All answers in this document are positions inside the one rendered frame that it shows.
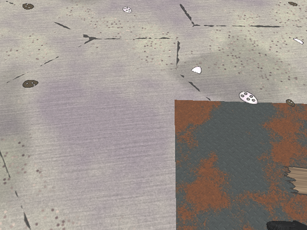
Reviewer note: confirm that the right robot hand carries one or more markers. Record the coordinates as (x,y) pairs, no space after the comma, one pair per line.
(285,225)

